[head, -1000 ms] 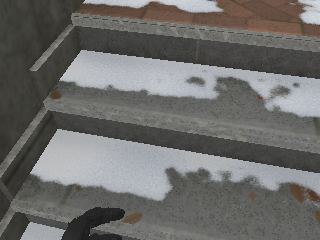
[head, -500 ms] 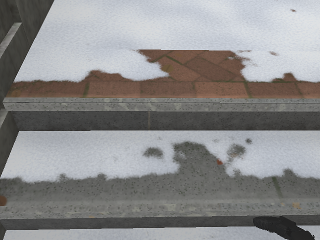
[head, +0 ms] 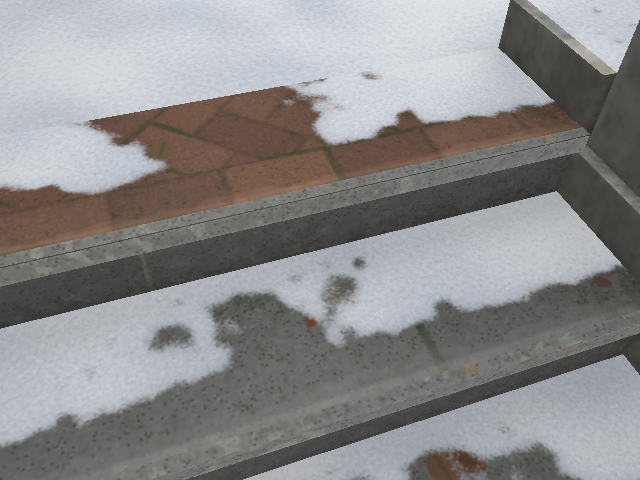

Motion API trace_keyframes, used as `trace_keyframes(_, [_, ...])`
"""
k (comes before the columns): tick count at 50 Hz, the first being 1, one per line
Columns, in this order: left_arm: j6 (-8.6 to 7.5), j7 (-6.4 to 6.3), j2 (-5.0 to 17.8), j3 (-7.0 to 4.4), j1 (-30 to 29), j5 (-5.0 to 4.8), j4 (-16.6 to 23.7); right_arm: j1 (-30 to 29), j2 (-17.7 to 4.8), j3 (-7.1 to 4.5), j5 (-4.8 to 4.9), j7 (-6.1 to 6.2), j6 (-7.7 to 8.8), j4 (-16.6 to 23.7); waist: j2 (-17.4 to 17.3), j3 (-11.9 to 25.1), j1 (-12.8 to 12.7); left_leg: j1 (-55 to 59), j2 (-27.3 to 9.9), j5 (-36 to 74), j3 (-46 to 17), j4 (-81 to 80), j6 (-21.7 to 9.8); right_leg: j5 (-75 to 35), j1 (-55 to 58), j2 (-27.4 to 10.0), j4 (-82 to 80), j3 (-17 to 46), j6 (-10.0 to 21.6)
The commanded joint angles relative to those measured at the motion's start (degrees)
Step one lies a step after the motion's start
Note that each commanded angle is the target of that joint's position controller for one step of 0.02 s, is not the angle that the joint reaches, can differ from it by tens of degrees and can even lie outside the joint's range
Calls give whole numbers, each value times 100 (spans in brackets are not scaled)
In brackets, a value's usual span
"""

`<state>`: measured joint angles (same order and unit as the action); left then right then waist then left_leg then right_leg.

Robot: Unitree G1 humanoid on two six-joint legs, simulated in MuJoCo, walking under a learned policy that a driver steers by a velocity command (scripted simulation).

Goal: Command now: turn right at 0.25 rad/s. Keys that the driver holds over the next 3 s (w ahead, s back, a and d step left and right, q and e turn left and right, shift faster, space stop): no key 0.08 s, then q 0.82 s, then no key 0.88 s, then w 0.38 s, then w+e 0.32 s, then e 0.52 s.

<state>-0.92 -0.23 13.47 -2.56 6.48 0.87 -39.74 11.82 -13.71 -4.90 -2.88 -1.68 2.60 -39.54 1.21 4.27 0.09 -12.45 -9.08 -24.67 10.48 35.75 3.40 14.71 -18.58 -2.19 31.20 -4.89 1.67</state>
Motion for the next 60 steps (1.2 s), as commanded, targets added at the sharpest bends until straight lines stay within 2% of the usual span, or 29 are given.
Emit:
trace_keyframes(1, [-297,-107,1434,-619,2261,117,-288,354,-55,-32,110,-51,-37,561,1376,982,-802,-2925,1051,-1882,-1150,4963,213,-5792,3146,-2338,-920,3100,2325])
trace_keyframes(2, [-346,22,1514,-665,2382,194,-538,-288,-182,-36,192,-10,7,670,1493,437,-985,-4085,1151,-2128,-1450,7352,-32,-5062,2677,-2260,-872,2734,2129])
trace_keyframes(3, [-291,139,962,-426,1687,205,-500,-224,-537,-172,228,42,30,474,749,324,-682,-4317,1071,-1615,-1663,7966,-329,-4303,1923,-2020,-954,2141,1794])
trace_keyframes(6, [-91,339,24,75,-299,149,-301,166,67,178,256,-107,-9,408,239,144,392,-3172,845,-1191,-1534,7660,-454,-2917,-49,-1460,-1577,986,1143])
trace_keyframes(7, [-210,-58,450,-112,640,260,-328,-65,137,156,480,243,-112,377,-839,-50,-44,-3547,1032,-418,-1226,7259,-378,-2788,881,-1411,-1288,922,979])
trace_keyframes(8, [-266,-197,576,-81,1068,301,-613,-134,374,262,423,369,-226,442,-735,-174,-81,-3755,1013,-171,-1172,7308,-342,-2879,921,-1538,-1415,914,1009])
trace_keyframes(9, [-206,97,326,78,-20,328,-200,365,142,317,466,16,-194,269,1358,310,267,-3210,967,-8,-1567,7825,-290,-3395,32,-1415,-1536,615,1216])
trace_keyframes(12, [-230,333,576,69,-1425,227,495,1127,-639,45,379,-105,-120,-69,101,496,552,-1958,849,677,-1566,6944,181,-3542,-656,-1387,-1457,261,1184])
trace_keyframes(14, [-386,321,112,312,-2120,-98,761,1063,-193,114,223,-251,-180,-291,-321,177,823,-586,157,1592,-1236,2351,626,-2217,-701,-536,-1000,-627,262])
trace_keyframes(16, [-126,235,834,12,-297,-250,-103,172,382,316,380,-426,-224,-63,532,-527,-37,-594,508,1168,-747,14,739,-1431,122,-1092,-899,238,626])
trace_keyframes(18, [133,229,1652,-416,1433,-121,-750,216,-90,238,306,-40,-93,248,627,-166,-610,-1523,776,1676,-802,-931,331,-2307,2141,-2368,-858,1508,1506])
trace_keyframes(20, [6,174,571,-203,1723,67,-554,43,-669,94,349,304,221,391,-304,863,-1042,-1018,442,4879,-1709,-429,-1140,-2365,2452,-1528,481,440,733])
trace_keyframes(21, [-81,72,240,-123,861,75,-108,-248,-883,11,386,337,340,482,-833,1001,-891,-554,-132,5483,-2481,-885,-2195,-1129,1538,-478,1098,-454,41])
trace_keyframes(24, [45,-230,725,-420,-1259,-37,601,1289,-740,-143,246,-112,350,147,-1518,129,470,811,-1176,4262,-4016,-1749,-2677,2145,-1406,299,2995,153,-740])
trace_keyframes(27, [-95,-368,625,-456,-986,83,667,282,-582,5,255,-334,348,271,-856,107,-52,-91,-689,4641,-3085,-1454,-2193,1919,-1694,312,5633,813,-476])
trace_keyframes(31, [-220,-510,494,-398,-546,31,781,-112,-458,152,270,-151,312,562,-681,219,-197,417,-388,4828,-2988,-1170,-2077,1378,-1813,368,4632,627,-801])
trace_keyframes(36, [5,-239,405,-290,112,118,709,-442,-918,-16,344,-105,360,705,-661,400,-269,176,-227,5344,-3202,-1050,-1793,1561,-712,136,2172,297,-944])
trace_keyframes(40, [-24,44,274,-203,625,-66,444,-371,-1074,-77,231,-157,-9,494,-827,455,-159,105,-250,3842,-3775,-1023,-1834,-382,463,395,-605,78,-477])
trace_keyframes(42, [-316,98,672,-317,645,99,566,60,-614,16,110,-63,-281,327,-223,684,61,-458,532,1806,-3227,-187,-1053,-2242,1193,-251,-796,571,356])
trace_keyframes(43, [-440,24,1430,-508,880,198,645,155,-136,128,110,19,-335,649,1241,893,225,-2078,1615,-595,-2137,1434,-187,-4879,2131,-1846,-868,2374,1948])
trace_keyframes(44, [-469,39,1416,-530,769,378,752,-125,-834,-66,79,49,-279,577,915,740,-145,-2809,1702,-1458,-2069,4041,352,-4647,1981,-2855,-1249,3538,2672])
trace_keyframes(47, [-342,388,169,70,-771,410,982,-238,-1144,-242,337,300,-155,238,464,-14,356,-3245,1803,406,-2437,7211,-23,-3128,24,-1543,-1078,1411,1352])
trace_keyframes(49, [-217,323,-372,419,-811,145,913,-532,-675,-68,176,113,-35,389,-172,219,329,-3167,1499,764,-2407,6462,62,-2663,402,-1187,-904,787,997])
trace_keyframes(50, [-206,329,-498,519,-701,43,923,-464,-549,-49,266,38,0,238,-20,264,171,-3118,1412,775,-2334,5908,252,-2256,797,-1015,-868,657,850])
trace_keyframes(53, [-361,440,-83,451,-167,-229,619,-202,-509,-161,260,-92,26,-136,146,-176,160,-2301,1105,446,-1822,3096,900,-331,891,-824,-1062,621,498])
trace_keyframes(56, [-307,610,426,250,132,-452,79,-262,-42,25,360,-293,-77,-301,449,-534,30,-1148,759,-204,-962,-32,886,1156,691,-906,-1107,1032,62])
trace_keyframes(57, [-223,675,627,154,287,-325,-170,-294,-131,55,366,-240,-79,-232,454,-446,53,-610,728,903,-918,-217,641,605,457,-1033,-929,1202,143])
trace_keyframes(59, [-181,802,-114,355,97,-269,-273,-208,-240,135,348,-54,81,-103,424,1,232,-442,423,2324,-1396,-701,93,-886,784,-1288,-573,1382,-184])
trace_keyframes(60, [-268,676,-256,356,490,-136,-258,-576,-434,166,365,26,189,94,196,129,-250,-836,578,2495,-1444,-262,-455,-1873,1141,-969,-306,887,-243])
